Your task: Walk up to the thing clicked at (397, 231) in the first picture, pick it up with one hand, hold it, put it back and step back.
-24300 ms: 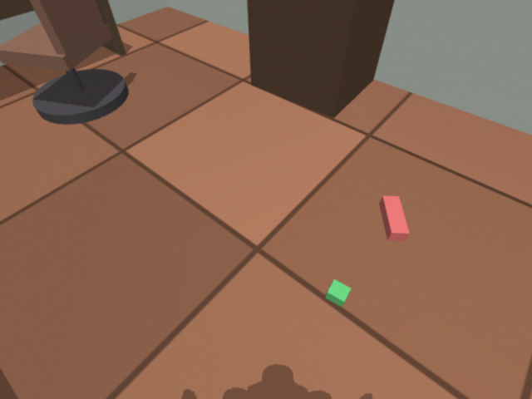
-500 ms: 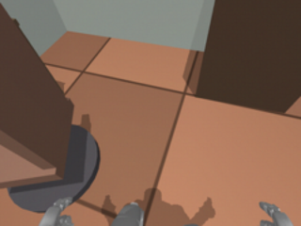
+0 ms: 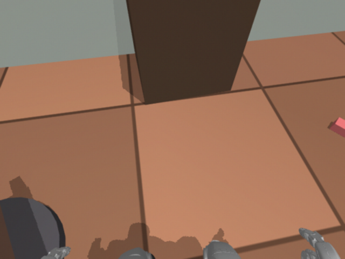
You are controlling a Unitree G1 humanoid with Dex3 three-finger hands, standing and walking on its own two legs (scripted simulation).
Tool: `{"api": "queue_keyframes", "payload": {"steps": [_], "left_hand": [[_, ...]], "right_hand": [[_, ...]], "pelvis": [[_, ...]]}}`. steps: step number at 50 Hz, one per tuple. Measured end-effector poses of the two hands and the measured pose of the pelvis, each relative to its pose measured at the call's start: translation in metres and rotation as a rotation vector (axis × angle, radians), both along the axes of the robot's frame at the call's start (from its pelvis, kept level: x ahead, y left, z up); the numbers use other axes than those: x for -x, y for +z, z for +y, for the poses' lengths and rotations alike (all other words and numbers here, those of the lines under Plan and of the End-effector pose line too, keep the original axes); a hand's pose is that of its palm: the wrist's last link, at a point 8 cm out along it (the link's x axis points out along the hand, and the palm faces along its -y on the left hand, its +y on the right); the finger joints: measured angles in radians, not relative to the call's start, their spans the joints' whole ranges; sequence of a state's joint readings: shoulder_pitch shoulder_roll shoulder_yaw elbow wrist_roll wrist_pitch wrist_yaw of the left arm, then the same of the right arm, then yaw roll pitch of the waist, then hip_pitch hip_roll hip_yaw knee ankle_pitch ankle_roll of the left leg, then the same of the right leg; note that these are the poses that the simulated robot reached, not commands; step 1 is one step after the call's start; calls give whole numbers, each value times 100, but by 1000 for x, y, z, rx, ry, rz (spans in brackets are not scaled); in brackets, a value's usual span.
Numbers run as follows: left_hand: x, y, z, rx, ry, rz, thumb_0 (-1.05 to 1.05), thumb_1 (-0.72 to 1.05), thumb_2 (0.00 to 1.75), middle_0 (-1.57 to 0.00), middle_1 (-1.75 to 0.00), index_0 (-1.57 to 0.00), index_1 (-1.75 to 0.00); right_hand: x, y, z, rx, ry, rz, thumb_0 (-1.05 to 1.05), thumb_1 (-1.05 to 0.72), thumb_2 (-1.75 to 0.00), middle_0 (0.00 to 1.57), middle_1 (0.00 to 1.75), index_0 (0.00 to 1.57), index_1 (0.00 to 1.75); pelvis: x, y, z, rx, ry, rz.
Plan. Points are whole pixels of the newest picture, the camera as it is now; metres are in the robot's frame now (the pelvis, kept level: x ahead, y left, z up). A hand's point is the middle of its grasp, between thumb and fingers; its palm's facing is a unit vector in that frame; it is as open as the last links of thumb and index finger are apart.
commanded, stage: walk up
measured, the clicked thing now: out of the picture +0.90 -1.21 -0.73
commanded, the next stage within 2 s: none
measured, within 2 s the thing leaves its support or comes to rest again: neither
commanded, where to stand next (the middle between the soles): +0.06 -0.06 m, yaw -44 degrees
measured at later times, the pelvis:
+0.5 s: pelvis +0.01 -0.02 -0.02, yaw -19 degrees
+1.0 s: pelvis -0.01 -0.05 -0.01, yaw -34 degrees
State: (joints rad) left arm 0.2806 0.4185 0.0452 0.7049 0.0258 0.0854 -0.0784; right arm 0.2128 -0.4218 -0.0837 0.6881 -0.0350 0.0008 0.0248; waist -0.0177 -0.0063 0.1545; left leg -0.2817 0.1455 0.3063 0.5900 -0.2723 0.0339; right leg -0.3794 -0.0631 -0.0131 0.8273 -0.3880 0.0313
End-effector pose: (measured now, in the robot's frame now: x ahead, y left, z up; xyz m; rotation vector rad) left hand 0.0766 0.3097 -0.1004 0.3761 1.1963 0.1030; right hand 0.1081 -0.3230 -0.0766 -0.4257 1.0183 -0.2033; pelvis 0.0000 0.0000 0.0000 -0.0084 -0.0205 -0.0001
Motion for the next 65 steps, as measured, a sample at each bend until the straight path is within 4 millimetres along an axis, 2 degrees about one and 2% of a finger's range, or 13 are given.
{"api": "queue_keyframes", "payload": {"steps": [5, 9, 16, 25, 29, 33, 38, 42, 46, 50, 54, 60, 65], "left_hand": [[-29, 11, -13, -84, -62, -61, 0, 90, 90, -21, -30, -21, -30], [-43, 25, -27, -118, -110, -101, 0, 90, 90, -21, -30, -21, -30], [-83, 26, -51, -102, -202, -133, 0, 90, 90, -21, -30, -21, -30], [-134, -14, -81, 17, -315, -180, 0, 90, 90, -21, -30, -21, -30], [-145, -16, -97, 44, -400, -146, 0, 90, 90, -21, -30, -21, -30], [-152, -11, -103, 50, -434, -118, 0, 90, 90, -21, -30, -21, -30], [-154, -5, -110, 5, -480, -81, 0, 90, 90, -21, -30, -21, -30], [-152, -2, -119, -67, -513, -91, 0, 90, 90, -21, -30, -21, -30], [-147, 7, -127, -108, -528, -113, 0, 90, 90, -21, -30, -21, -30], [-148, 13, -131, -124, -545, -112, 0, 90, 90, -21, -30, -21, -30], [-157, 9, -135, -119, -585, -123, 0, 90, 90, -21, -30, -21, -30], [-181, -15, -134, -72, -622, -145, 0, 90, 90, -21, -30, -21, -30], [-188, -20, -145, -24, -654, -137, 0, 90, 90, -21, -30, -21, -30]], "right_hand": [[37, -35, -30, -52, -107, 25, 1, -90, -90, 21, 30, 20, 30], [57, -51, -36, -102, -198, 62, 1, -91, -90, 20, 30, 20, 30], [82, -41, -29, -117, -264, 58, 1, -91, -90, 21, 30, 20, 30], [114, -21, -28, 8, -355, 14, 1, -91, -90, 21, 30, 20, 30], [139, -5, -24, 23, -427, 3, 1, -91, -90, 21, 30, 20, 30], [167, 5, -23, 29, -475, 22, 1, -90, -90, 21, 30, 20, 30], [201, -3, -31, 6, -510, 71, 1, -90, -90, 21, 30, 20, 30], [223, -29, -44, -31, -564, 89, 1, -90, -90, 21, 30, 20, 30], [227, -49, -41, -90, -624, 106, 1, -91, -90, 20, 30, 20, 30], [218, -56, -33, -139, -643, 64, 1, -91, -90, 20, 30, 20, 30], [215, -61, -23, -146, -652, 48, 1, -91, -90, 20, 30, 20, 30], [223, -60, -2, -102, -689, 49, 1, -91, -90, 21, 30, 20, 30], [246, -44, 19, -87, -737, 62, 1, -91, -90, 21, 30, 20, 30]], "pelvis": [[1, -16, -19, 3, -59, -3], [-1, -15, -29, -15, -140, -5], [-6, -7, -37, -17, -242, 14], [-10, -20, -23, -23, -333, -8], [-8, -11, -20, 5, -398, -18], [-5, -3, -24, 10, -437, -6], [-1, -4, -34, 0, -488, 6], [3, -16, -47, 22, -523, 3], [4, -17, -54, 10, -563, -13], [5, -15, -53, -10, -601, -17], [5, -18, -45, -16, -632, -12], [3, -29, -23, -38, -655, -26], [3, -22, -16, 9, -694, -27]]}}
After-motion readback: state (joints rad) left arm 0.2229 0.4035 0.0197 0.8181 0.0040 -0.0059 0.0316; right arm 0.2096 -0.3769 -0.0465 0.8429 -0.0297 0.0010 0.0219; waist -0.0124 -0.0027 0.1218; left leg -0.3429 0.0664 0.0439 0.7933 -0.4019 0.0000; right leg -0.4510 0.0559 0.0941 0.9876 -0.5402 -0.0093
